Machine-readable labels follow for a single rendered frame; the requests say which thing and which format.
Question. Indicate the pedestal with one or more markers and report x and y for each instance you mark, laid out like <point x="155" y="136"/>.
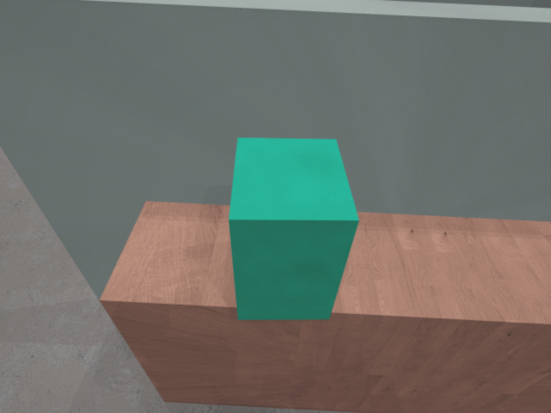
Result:
<point x="433" y="314"/>

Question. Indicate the carton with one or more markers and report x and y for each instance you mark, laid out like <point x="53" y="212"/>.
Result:
<point x="292" y="222"/>

